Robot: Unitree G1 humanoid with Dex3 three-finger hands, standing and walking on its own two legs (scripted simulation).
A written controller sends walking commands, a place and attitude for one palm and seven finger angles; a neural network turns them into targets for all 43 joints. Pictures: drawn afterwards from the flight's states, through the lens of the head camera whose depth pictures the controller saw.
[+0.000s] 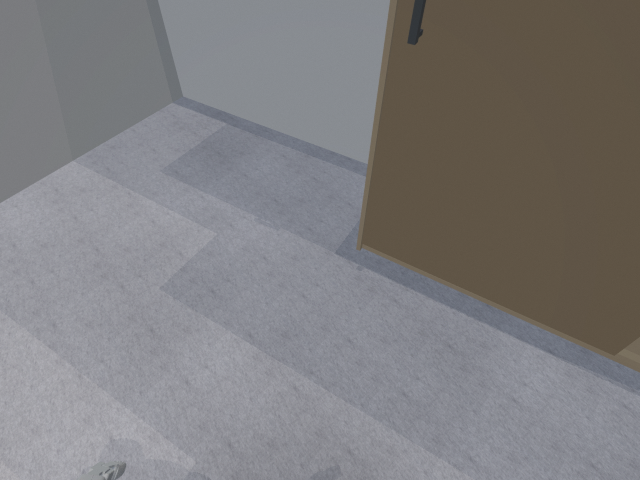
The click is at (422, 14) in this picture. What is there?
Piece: wardrobe's sliding door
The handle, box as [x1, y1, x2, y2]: [407, 0, 425, 44]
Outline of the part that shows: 425,0 415,0 407,42 408,43 416,43 418,37 422,32 422,29 419,28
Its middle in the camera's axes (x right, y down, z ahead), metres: +0.23 -0.55 +0.85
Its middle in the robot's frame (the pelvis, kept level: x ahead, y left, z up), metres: +1.05 -0.17 +0.22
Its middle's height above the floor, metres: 0.99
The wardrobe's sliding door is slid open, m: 0.00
